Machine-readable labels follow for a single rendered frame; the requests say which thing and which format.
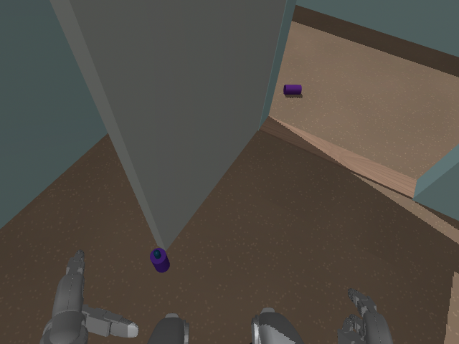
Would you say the left robot hand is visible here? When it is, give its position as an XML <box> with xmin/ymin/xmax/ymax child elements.
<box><xmin>52</xmin><ymin>249</ymin><xmax>139</xmax><ymax>338</ymax></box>

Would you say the right robot hand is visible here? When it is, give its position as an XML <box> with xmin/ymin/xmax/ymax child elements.
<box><xmin>337</xmin><ymin>288</ymin><xmax>393</xmax><ymax>344</ymax></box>

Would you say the left robot arm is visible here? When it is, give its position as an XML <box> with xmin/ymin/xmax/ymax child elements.
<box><xmin>39</xmin><ymin>311</ymin><xmax>88</xmax><ymax>344</ymax></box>

